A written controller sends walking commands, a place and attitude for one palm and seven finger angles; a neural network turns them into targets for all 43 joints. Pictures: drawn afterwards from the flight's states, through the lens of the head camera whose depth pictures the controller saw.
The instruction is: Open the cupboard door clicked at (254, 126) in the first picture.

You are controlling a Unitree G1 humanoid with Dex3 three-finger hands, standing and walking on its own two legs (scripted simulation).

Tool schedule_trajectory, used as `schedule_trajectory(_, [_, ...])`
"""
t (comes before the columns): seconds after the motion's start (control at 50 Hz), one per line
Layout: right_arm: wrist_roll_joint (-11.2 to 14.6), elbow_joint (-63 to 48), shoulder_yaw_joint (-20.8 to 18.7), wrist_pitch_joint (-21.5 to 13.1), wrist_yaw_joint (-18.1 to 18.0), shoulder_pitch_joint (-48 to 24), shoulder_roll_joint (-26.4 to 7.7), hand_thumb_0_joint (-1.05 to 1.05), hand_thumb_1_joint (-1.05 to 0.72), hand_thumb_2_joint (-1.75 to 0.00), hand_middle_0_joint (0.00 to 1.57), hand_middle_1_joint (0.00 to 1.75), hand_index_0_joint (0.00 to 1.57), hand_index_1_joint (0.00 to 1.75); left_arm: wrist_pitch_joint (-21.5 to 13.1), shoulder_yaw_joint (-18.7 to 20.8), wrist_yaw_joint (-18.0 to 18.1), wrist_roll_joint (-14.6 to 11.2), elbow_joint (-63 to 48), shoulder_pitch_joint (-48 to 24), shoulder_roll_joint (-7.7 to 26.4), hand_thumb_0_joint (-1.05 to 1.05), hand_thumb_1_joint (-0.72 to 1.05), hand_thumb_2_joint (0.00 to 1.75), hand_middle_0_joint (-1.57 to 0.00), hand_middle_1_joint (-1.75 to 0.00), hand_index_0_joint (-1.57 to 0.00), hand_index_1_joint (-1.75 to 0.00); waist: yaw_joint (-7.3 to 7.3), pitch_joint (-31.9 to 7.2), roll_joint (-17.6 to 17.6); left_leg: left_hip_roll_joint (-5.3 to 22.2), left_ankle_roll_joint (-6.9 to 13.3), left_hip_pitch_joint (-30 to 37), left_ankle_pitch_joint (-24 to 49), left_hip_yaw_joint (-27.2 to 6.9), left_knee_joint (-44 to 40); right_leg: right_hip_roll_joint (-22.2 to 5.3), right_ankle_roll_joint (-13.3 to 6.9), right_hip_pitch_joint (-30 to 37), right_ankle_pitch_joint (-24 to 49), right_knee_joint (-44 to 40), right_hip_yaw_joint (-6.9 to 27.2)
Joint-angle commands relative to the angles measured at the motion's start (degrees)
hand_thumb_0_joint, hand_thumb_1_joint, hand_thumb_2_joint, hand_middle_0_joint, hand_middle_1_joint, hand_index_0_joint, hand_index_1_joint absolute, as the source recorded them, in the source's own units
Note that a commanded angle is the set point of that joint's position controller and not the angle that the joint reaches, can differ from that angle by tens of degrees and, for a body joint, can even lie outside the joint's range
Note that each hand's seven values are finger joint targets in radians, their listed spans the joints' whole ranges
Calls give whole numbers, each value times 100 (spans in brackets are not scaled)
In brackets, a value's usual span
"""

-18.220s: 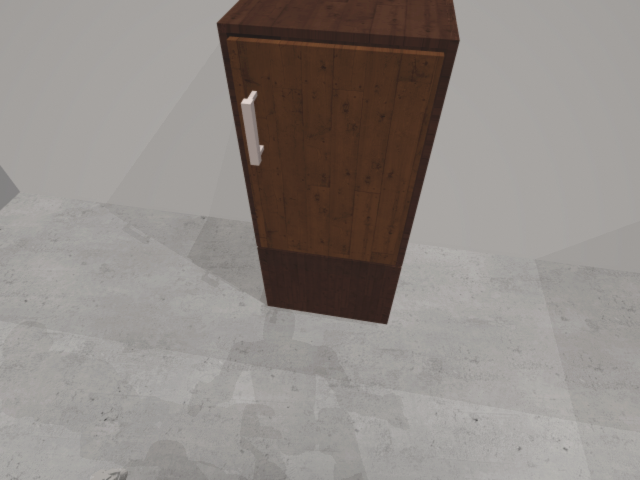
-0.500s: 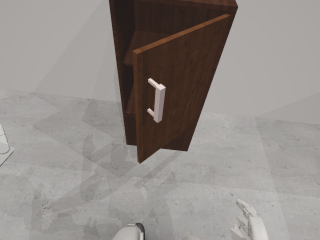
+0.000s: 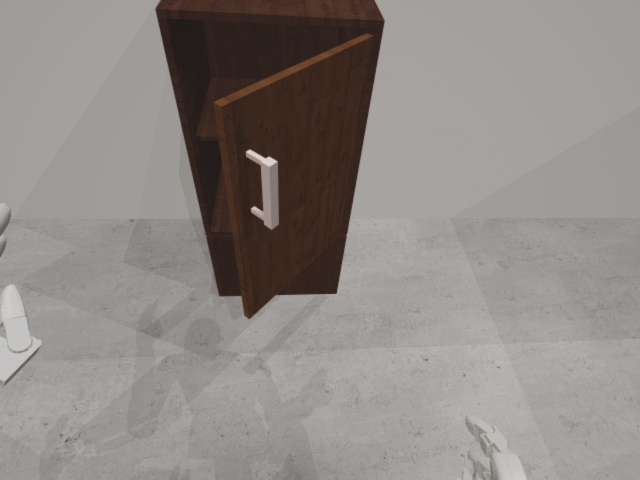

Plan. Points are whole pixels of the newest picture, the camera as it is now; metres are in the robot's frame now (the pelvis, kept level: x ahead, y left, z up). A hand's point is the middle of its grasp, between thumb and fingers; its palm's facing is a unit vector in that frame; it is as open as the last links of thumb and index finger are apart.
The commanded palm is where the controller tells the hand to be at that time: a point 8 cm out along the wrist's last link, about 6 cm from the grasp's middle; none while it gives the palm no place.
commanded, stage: stop stepping back and stand still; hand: left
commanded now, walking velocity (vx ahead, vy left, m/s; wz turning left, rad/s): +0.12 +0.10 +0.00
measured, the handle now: (262, 190) +0.58 +0.12 +0.01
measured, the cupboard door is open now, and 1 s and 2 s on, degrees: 47 47 47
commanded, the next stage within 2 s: let the arm hang, fingers relaxed in 0.68 s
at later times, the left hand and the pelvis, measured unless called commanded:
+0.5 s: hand (16, 337) +0.21 +0.28 +0.16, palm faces +0.40 -0.78 -0.48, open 7.4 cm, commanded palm +0.15 +0.32 +0.17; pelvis +0.00 +0.02 -0.01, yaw -1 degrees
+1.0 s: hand out of the picture +0.11 +0.24 -0.13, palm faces +0.00 -0.95 -0.31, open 7.4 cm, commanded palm none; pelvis -0.02 +0.03 -0.01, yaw +1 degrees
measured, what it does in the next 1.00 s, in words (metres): steps on the spot: left foot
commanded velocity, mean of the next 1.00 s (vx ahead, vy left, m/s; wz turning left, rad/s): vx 0.03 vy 0.01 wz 0.00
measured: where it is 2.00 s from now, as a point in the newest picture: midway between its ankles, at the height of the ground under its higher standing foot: outside the picture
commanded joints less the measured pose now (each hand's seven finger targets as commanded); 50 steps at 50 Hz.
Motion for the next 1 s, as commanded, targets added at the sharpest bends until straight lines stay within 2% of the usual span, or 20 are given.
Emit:
schedule_trajectory(0.0, [-32, -705, -408, 33, -92, -696, -838, 0, -90, -90, 20, 30, 20, 30, -283, 804, 110, -14, -698, -377, 1066, 0, 90, 90, -20, -30, -20, -30, 60, -341, 46, 126, -204, -179, -1417, -252, 1622, -1425, -691, -362, -651, -1699, 1777])
schedule_trajectory(0.02, [-18, -613, -431, 52, -95, -681, -888, 0, -90, -90, 20, 30, 20, 30, -307, 822, 124, -28, -614, -687, 1115, 0, 90, 90, -20, -30, -20, -30, 131, -224, -426, 25, -245, -433, -1344, -329, 2591, -2085, -999, -909, -1507, -2006, 2573])
schedule_trajectory(0.04, [33, -546, -456, 49, -84, -550, -886, 0, -90, -90, 20, 30, 20, 30, -280, 684, 113, -13, -232, -644, 923, 0, 90, 90, -20, -30, -20, -30, 102, -47, -691, -21, -251, -888, -1388, -435, 3337, -2132, -1032, -1027, -1858, -2057, 2764])
schedule_trajectory(0.06, [72, -522, -498, 49, -62, -553, -997, 0, -90, -90, 20, 30, 20, 30, -296, 583, 90, -18, -253, -884, 855, 0, 90, 90, -20, -30, -20, -30, 45, 61, -617, -5, -251, -1195, -1300, -507, 3762, -2049, -939, -1006, -1635, -1982, 2700])
schedule_trajectory(0.08, [82, -499, -449, -4, -70, -563, -952, 0, -90, -90, 20, 30, 20, 30, -376, 552, 84, -8, -154, -979, 831, 0, 90, 90, -20, -30, -20, -30, 13, 207, -417, 165, -214, -1333, -1116, -558, 3630, -1999, -912, -740, -766, -1783, 2264])
schedule_trajectory(0.14, [101, -471, -360, -139, -154, -754, -843, 0, -90, -90, 20, 30, 20, 30, -554, 502, 91, 84, -15, -1171, 864, 0, 90, 90, -20, -30, -20, -30, 149, 207, -278, 171, -83, -859, -1137, -178, 2397, -1721, -725, -340, 773, -1377, 1602])
schedule_trajectory(0.18, [85, -496, -353, -236, -175, -823, -830, 0, -90, -90, 20, 30, 20, 30, -603, 467, 115, 93, -176, -1296, 853, 0, 90, 90, -20, -30, -20, -30, 235, 222, -409, 138, -8, -375, -1144, -7, 1623, -1681, -680, -328, 819, -1238, 1481])
schedule_trajectory(0.22, [50, -503, -352, -283, -147, -742, -839, 0, -90, -90, 20, 30, 20, 30, -621, 484, 131, 68, -377, -1124, 823, 0, 90, 90, -20, -30, -20, -30, 232, 118, -51, 56, 48, 381, -788, 59, 758, -1413, -486, -464, 673, -1012, 1318])
schedule_trajectory(0.28, [108, -646, -462, -268, -107, -732, -1024, 0, -90, -90, 20, 30, 20, 30, -672, 634, 108, 0, -745, -877, 880, 0, 90, 90, -20, -30, -20, -30, 283, -234, 700, 681, 220, 1030, 556, -715, 424, -751, 46, -407, 1525, -237, 857])
schedule_trajectory(0.32, [104, -597, -359, -231, -76, -632, -888, 0, -90, -90, 20, 30, 20, 30, -653, 734, 70, 47, -651, -687, 903, 0, 90, 90, -20, -30, -20, -30, 203, -252, 1004, 716, 219, 717, 851, -789, 324, -540, 68, -230, 1747, -120, 587])
schedule_trajectory(0.4, [128, -608, -366, -229, -42, -618, -894, 0, -90, -90, 20, 30, 20, 30, -622, 636, 55, 6, -392, -584, 732, 0, 90, 90, -20, -30, -20, -30, 172, -354, 546, 635, 88, 483, 517, -683, 347, -553, 53, 61, 1893, -298, 655])
schedule_trajectory(0.56, [115, -730, -344, -153, -56, -743, -869, 0, -90, -90, 20, 30, 20, 30, -480, 639, 47, -60, -578, -458, 794, 0, 90, 90, -20, -30, -20, -30, 178, -686, 552, 481, -30, 858, 723, -463, 338, -594, 56, 103, 2365, -504, 685])
schedule_trajectory(0.74, [121, -779, -319, -62, -90, -805, -860, 0, -90, -90, 20, 30, 20, 30, -364, 475, 59, -61, -486, -620, 674, 0, 90, 90, -20, -30, -20, -30, 185, -550, 540, 407, -66, 861, 504, -446, 182, -558, 93, 88, 2136, -799, 611])
schedule_trajectory(0.76, [222, 617, -553, -430, 441, -1125, -1500, 0, -90, -90, 20, 30, 20, 30, 301, -2068, -661, 310, 3912, -1083, -425, 0, 90, 90, -20, -30, -20, -30, -74, -111, 475, 579, -54, 513, 1372, -589, 989, -868, -29, -781, 2340, -11, 212])
schedule_trajectory(0.78, [156, 714, -635, 35, 460, -604, -1728, 0, -90, -90, 20, 30, 20, 30, 789, -1794, -843, 399, 4148, -1137, -303, 0, 90, 90, -20, -30, -20, -30, 83, -390, 497, 662, 12, 522, 1412, -577, 850, -976, -98, -657, 2102, -75, 546])
schedule_trajectory(0.8, [106, 695, -584, 221, 429, -502, -1529, 0, -90, -90, 20, 30, 20, 30, 888, -1808, -884, 431, 4360, -1237, -382, 0, 90, 90, -20, -30, -20, -30, 101, -467, 297, 717, 153, 356, 1037, -715, 799, -852, -123, -611, 1702, 81, 407])
schedule_trajectory(0.84, [45, 690, -446, 404, 394, -692, -1499, 0, -90, -90, 20, 30, 20, 30, 905, -1891, -938, 433, 4983, -1547, -353, 0, 90, 90, -20, -30, -20, -30, 192, -340, -175, 738, 308, -74, 450, -1009, 593, -767, -135, -401, 1257, 125, 419])
schedule_trajectory(0.86, [15, 746, -417, 461, 390, -731, -1445, 0, -90, -90, 20, 30, 20, 30, 887, -1933, -940, 450, 5344, -1691, -310, 0, 90, 90, -20, -30, -20, -30, 219, -433, -549, 649, 255, 6, 427, -985, 628, -826, -178, -295, 1318, -1, 519])
schedule_trajectory(0.9, [-12, 978, -353, 597, 382, -699, -1304, 0, -90, -90, 20, 30, 20, 30, 920, -2030, -911, 421, 6143, -2018, -313, 0, 90, 90, -20, -30, -20, -30, 165, -350, -761, 470, 172, 172, 239, -878, 675, -1038, -255, -348, 1327, -264, 720])
schedule_trajectory(0.98, [-52, 1519, -196, 823, 355, -625, -1003, 0, -90, -90, 20, 30, 20, 30, 1017, -2257, -829, 345, 7574, -2246, -467, 0, 90, 90, -20, -30, -20, -30, 149, 15, 299, 397, 52, 377, 7, -793, 306, -1024, -223, -409, 914, -570, 746])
